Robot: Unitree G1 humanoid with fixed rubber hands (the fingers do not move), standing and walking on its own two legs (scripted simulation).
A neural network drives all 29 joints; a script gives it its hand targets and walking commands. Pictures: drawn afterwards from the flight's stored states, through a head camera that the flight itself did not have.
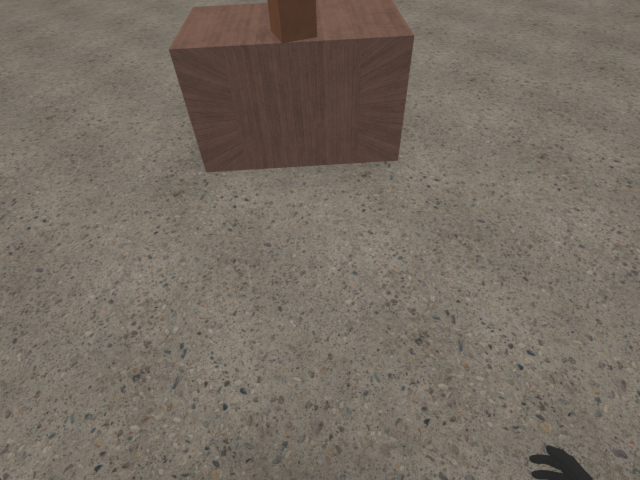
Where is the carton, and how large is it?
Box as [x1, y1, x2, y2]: [267, 0, 316, 42]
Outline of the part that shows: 267,0 271,31 281,42 316,36 315,0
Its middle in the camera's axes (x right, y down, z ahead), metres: -0.13 -1.02 +1.69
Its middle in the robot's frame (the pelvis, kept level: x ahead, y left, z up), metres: +1.95 +0.13 -0.05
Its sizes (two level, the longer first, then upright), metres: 0.171 0.164 0.175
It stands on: a pedestal, 0.65 m high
